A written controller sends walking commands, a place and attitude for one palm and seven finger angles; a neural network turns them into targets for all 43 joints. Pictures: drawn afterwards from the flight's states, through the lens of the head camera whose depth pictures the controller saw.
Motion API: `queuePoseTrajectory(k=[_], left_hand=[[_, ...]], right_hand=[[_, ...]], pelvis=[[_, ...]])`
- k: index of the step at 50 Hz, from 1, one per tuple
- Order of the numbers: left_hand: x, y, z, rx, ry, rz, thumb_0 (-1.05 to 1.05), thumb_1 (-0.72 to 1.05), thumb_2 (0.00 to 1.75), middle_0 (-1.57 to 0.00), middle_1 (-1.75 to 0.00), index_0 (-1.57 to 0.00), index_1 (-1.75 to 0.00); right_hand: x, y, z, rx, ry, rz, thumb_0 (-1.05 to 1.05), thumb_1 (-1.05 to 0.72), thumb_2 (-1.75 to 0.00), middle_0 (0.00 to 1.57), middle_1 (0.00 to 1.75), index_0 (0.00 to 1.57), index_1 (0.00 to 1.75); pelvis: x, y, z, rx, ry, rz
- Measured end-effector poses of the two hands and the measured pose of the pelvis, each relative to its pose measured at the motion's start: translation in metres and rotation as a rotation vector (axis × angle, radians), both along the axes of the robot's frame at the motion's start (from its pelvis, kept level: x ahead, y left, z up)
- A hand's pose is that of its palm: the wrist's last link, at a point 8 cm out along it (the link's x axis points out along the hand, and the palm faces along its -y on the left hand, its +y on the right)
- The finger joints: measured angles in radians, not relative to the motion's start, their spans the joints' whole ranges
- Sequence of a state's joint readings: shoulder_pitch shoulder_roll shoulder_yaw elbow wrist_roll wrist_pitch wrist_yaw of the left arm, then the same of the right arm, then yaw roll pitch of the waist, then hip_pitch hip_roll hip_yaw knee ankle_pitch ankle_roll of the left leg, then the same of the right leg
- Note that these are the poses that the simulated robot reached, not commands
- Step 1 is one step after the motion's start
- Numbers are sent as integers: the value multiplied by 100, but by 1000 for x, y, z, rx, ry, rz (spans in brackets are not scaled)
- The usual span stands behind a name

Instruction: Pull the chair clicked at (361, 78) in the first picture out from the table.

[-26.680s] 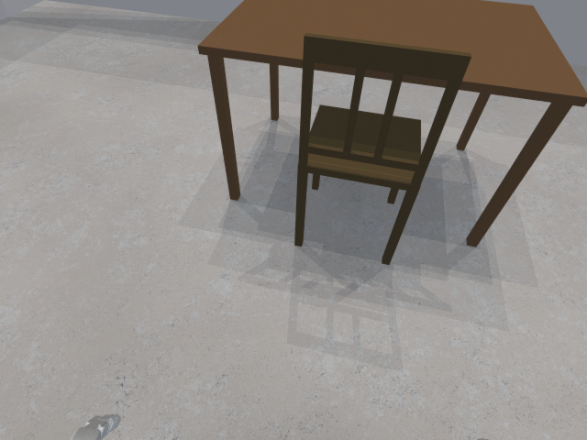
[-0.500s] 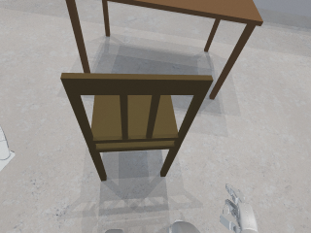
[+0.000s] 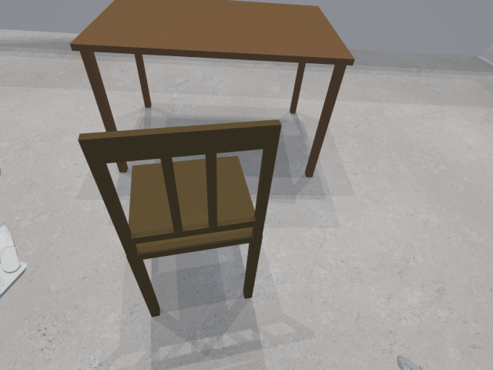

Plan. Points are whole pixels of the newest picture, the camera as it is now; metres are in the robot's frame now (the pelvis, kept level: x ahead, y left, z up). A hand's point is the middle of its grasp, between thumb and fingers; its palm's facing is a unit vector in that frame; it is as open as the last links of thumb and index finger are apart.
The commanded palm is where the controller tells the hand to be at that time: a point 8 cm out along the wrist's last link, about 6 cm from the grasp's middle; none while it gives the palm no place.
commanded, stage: stop stepping back and stand still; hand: left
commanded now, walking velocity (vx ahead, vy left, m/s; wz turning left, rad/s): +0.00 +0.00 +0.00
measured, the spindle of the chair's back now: (172, 196) +0.54 +0.19 -0.09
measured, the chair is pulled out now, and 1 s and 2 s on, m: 0.60 0.60 0.60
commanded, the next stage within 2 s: let the arm hang, fingers relaxed in 0.24 s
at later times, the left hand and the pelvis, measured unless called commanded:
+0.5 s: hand (96, 349) +0.18 +0.24 -0.07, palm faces +0.15 -0.92 -0.35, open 7.4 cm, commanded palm none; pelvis +0.00 +0.01 -0.01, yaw +1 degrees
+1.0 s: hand out of the picture -0.04 +0.18 -0.16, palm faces +0.05 -0.97 -0.26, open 7.3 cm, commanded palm none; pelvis +0.00 -0.01 +0.00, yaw +2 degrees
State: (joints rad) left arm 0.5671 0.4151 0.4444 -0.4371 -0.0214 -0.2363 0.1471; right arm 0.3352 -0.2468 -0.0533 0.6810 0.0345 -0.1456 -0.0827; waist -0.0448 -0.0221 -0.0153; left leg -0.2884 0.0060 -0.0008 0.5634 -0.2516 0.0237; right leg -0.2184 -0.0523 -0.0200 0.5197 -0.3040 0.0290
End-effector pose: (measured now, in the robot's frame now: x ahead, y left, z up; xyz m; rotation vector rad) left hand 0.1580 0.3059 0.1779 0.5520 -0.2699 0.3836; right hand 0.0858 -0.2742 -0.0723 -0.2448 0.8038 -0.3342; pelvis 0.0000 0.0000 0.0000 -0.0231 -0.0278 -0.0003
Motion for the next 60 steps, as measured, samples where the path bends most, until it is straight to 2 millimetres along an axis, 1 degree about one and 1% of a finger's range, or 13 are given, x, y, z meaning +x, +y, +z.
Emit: queuePoseTrajectory(k=[9, 17, 18, 20, 23, 27, 30, 31, 38, 42, 46, 52, 60], left_hand=[[-9, -8, 3, 0, -9, -20, 1, 89, 90, -21, -31, -21, -31], [-4, 2, 2, -14, 11, 29, 1, 89, 90, -21, -31, -21, -31], [0, 4, -6, -12, 40, 27, 1, 89, 90, -21, -31, -21, -31], [14, 10, -50, -84, 212, 42, 1, 90, 90, -20, -31, -20, -31], [16, 3, -149, -284, 594, 99, 0, 90, 90, -19, -30, -20, -30], [-31, -48, -264, -497, 1065, 93, 1, 91, 90, -19, -30, -19, -30], [-80, -93, -313, -637, 1300, 66, 1, 92, 90, -19, -30, -19, -30], [-89, -93, -319, -684, 1299, 115, -1, 96, 90, -20, -30, -20, -30], [-153, -76, -329, -659, 1486, 215, -3, 100, 90, -20, -30, -20, -30], [-183, -68, -319, -630, 1570, 284, -2, 96, 90, -20, -30, -20, -30], [-200, -68, -310, -608, 1608, 336, 0, 94, 90, -20, -30, -20, -30], [-203, -83, -308, -612, 1618, 343, 0, 92, 90, -19, -30, -20, -30], [-177, -122, -319, -669, 1575, 262, 0, 91, 90, -19, -30, -20, -30]], right_hand=[[36, 34, 3, 69, -79, 102, 2, -91, -89, 20, 30, 20, 30], [68, 57, 7, 103, -107, 167, 2, -90, -89, 20, 30, 20, 30], [71, 57, 4, 110, -103, 189, 2, -90, -89, 20, 30, 20, 30], [75, 56, -9, 128, -52, 224, 1, -90, -89, 20, 30, 20, 30], [72, 54, -29, 149, 39, 222, 1, -90, -89, 20, 30, 20, 30], [47, 53, -40, 154, 152, 191, 1, -91, -89, 20, 30, 20, 30], [17, 47, -40, 130, 259, 161, 1, -91, -89, 20, 30, 20, 30], [6, 45, -39, 120, 299, 152, 1, -91, -89, 20, 30, 20, 30], [-59, 32, -44, 110, 508, 77, 1, -91, -89, 20, 30, 20, 30], [-81, 33, -53, 149, 558, 50, 1, -91, -89, 20, 30, 20, 30], [-95, 37, -62, 197, 590, 44, 1, -91, -89, 20, 30, 20, 30], [-101, 45, -71, 249, 604, 43, 1, -91, -89, 20, 30, 20, 30], [-96, 44, -72, 261, 593, 36, 1, -91, -89, 20, 30, 20, 30]], pelvis=[[-6, -1, 2, -21, 2, 3], [1, 1, 5, -14, 7, -2], [2, 2, 4, -15, 19, 4], [1, 4, 0, -9, 39, 18], [1, 8, -4, -2, 49, 24], [2, 6, -6, 10, 35, 24], [3, 1, -5, 12, 20, 28], [2, -1, -4, 8, 18, 34], [0, -6, 1, -10, 12, 50], [0, -6, 3, -4, 13, 49], [0, -9, 4, 4, 15, 46], [2, -17, 3, 12, 15, 40], [6, -27, 2, 15, 14, 37]])
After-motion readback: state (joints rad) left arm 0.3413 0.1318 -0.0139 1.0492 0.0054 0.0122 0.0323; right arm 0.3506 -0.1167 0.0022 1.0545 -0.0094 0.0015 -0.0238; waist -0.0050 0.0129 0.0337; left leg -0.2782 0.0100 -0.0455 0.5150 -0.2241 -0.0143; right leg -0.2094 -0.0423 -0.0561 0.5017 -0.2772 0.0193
